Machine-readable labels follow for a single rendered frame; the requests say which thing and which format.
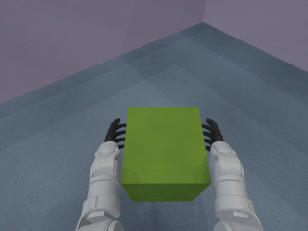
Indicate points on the robot right forearm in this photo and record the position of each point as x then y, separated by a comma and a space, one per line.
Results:
231, 196

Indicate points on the right robot hand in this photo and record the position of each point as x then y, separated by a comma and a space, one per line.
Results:
215, 134

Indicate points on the robot left upper arm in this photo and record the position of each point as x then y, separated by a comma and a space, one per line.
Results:
107, 225

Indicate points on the robot left forearm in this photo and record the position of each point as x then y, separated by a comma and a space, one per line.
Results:
103, 201

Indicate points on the carton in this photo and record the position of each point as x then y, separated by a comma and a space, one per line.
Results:
164, 158

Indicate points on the left robot hand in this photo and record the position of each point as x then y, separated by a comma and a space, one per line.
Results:
112, 133

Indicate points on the robot right upper arm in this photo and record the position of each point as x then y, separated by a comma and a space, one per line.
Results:
229, 225

